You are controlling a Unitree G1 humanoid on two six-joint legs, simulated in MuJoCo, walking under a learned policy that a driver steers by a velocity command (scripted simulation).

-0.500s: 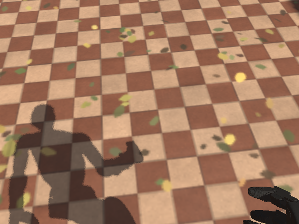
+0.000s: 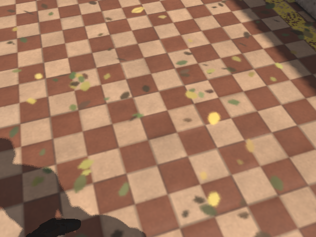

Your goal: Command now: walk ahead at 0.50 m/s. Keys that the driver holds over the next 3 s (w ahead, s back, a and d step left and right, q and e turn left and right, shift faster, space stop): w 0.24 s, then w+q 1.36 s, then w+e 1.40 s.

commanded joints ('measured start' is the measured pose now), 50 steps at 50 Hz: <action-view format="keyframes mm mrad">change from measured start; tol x32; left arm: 1 117 157 63 -34 3 -17 2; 31 340 75 35 59 41 15 63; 50 -66 140 58 -72 5 -45 21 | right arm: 1 -29 -180 -41 -38 -1 11 -11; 25 -397 -35 6 -222 -1 -11 48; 31 55 -300 -103 -155 6 6 25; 50 -23 -151 -60 -169 7 19 -31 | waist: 1 137 104 -78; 4 198 -222 -430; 25 174 -2 61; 32 -14 223 -410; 50 41 145 -31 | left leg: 1 -15 253 -93 202 723 124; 4 -711 -9 -130 992 -230 4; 18 -702 160 -76 472 433 -25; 26 -736 101 -14 314 288 49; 30 -86 56 -72 265 246 171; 32 378 389 -870 80 33 411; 40 -271 192 -340 -38 470 292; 50 -224 181 -429 103 221 178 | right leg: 1 222 53 -48 -49 -64 -61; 4 952 -327 735 -205 -310 -302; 11 389 -155 212 -371 -20 -218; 24 638 -197 -73 -381 110 -146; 29 654 -166 -172 62 718 -69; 32 -186 122 63 856 -577 38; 50 113 57 84 -30 1 63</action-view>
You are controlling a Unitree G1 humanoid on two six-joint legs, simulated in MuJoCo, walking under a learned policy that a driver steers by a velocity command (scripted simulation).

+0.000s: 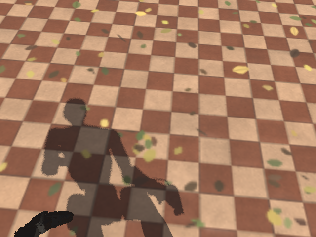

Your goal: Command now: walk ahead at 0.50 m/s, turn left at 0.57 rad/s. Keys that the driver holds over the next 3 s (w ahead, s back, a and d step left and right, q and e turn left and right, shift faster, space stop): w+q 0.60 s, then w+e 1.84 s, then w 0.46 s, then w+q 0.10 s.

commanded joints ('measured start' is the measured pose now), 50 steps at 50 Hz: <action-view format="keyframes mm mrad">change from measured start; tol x32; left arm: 1 -17 129 47 -72 -7 -26 -4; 31 368 34 24 40 26 25 19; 50 -8 38 19 -3 -20 27 -34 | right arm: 1 -7 -157 -44 -52 -1 -3 -8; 25 -350 -39 -1 -223 0 4 70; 30 91 -215 -96 -129 -1 30 45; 50 -28 -128 -25 13 -30 -54 9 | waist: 1 54 161 -32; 5 112 -357 -338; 24 173 -15 60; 31 49 322 -287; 50 -3 66 69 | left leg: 1 -47 251 -240 -10 206 117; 7 -684 120 6 898 -147 -45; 25 -550 190 210 251 259 -22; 29 -124 52 297 158 174 82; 32 540 483 -626 -84 -92 352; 39 -61 333 -5 -224 385 198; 50 139 337 269 -250 482 94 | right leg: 1 164 21 -12 -36 -70 -37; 6 836 -383 677 -239 -614 -283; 24 606 -241 -218 -354 107 -202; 29 596 -217 -323 106 659 -137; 30 361 -179 -322 394 400 -95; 31 -99 5 -252 750 -580 -41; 32 -184 19 -35 860 -617 -52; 50 -148 -54 -81 99 114 -69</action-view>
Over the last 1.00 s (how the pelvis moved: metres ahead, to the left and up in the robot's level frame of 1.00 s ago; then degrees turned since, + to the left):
0.56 0.04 0.01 22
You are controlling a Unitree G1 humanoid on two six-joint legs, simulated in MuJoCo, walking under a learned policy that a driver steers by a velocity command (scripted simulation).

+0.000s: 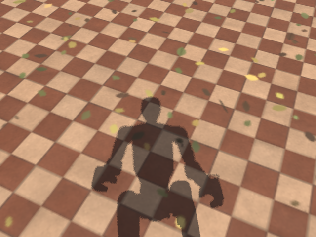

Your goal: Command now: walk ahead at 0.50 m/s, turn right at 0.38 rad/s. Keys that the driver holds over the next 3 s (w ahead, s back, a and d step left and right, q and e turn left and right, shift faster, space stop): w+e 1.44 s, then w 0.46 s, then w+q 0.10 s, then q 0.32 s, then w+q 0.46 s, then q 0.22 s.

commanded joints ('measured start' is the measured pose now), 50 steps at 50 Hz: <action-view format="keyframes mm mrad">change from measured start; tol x32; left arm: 1 -155 41 0 -122 2 -20 -24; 8 279 260 91 -94 3 6 -5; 32 290 61 15 -181 -16 4 43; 50 -144 39 18 -271 -3 24 -17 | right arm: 1 35 -164 -45 -19 9 7 -11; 50 2 -212 -54 3 21 3 -11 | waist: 1 -42 77 75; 10 178 -84 -407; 29 28 -76 -73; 32 -3 397 -329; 50 -41 111 60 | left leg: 1 28 320 -37 -23 491 88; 7 -12 294 45 556 1089 6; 9 -697 -18 -96 1235 -278 -102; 10 -806 44 -274 1275 -265 -73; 29 -318 91 -200 259 219 -72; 32 266 527 -977 113 -274 188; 37 -154 334 -424 27 27 82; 50 -49 349 -32 -27 348 75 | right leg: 1 -55 16 -36 -70 -34 -28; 7 445 167 -134 -142 -223 -164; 10 1108 -229 735 -347 -383 -425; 18 440 -39 243 -453 25 -317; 28 500 -32 364 -269 -267 -180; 33 -123 106 138 629 -645 -20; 50 7 6 -52 14 -128 -23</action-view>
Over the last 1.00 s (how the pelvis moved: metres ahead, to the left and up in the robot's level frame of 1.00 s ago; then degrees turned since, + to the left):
0.51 0.13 0.00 18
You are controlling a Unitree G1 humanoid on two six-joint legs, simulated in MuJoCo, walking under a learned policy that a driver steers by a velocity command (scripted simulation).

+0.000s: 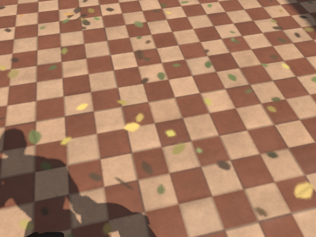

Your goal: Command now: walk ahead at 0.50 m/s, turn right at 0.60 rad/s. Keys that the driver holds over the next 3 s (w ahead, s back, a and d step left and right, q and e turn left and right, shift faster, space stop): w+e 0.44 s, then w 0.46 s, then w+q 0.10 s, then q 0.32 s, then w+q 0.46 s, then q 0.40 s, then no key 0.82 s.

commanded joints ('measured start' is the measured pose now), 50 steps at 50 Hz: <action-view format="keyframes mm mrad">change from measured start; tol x32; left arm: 1 -122 35 3 -108 -4 -18 -20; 7 329 257 102 -14 -7 11 17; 32 401 18 -4 48 -5 -39 49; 50 -153 30 -12 -45 8 -79 8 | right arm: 1 -26 -188 -45 -44 15 0 -3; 25 -370 -93 8 -203 4 -36 33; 50 73 -156 -17 -19 26 5 7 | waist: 1 5 102 54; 8 142 -263 -402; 30 59 -66 -106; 32 55 391 -346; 50 3 114 23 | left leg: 1 13 277 -71 -70 412 138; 6 -74 227 36 495 925 60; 8 -722 -45 -155 1127 -314 -25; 9 -831 15 -286 1164 -243 -7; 30 -231 41 -231 210 246 56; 32 291 373 -889 91 -45 282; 50 -124 199 -354 -70 313 195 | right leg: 1 2 12 -47 -93 -5 -31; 6 566 165 -125 -215 -92 -165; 8 1098 -243 779 -394 -312 -442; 16 473 -64 300 -536 104 -307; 28 553 -78 338 -390 -52 -191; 34 -105 114 160 535 -448 -31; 50 127 52 6 -204 66 20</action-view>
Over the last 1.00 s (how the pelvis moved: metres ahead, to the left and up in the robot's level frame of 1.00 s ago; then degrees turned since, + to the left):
0.55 -0.09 0.00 -35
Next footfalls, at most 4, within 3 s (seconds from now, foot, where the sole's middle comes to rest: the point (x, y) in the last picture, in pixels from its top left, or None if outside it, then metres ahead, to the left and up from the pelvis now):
0.12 right None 0.24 -0.13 -0.78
0.60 left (147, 217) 0.55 0.02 -0.78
1.10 right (215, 175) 0.72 -0.31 -0.78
1.58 left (160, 169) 0.78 -0.06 -0.78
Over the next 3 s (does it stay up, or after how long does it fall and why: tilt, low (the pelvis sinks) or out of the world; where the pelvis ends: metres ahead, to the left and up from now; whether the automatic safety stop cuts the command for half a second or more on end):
stays up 0.99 -0.14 0.00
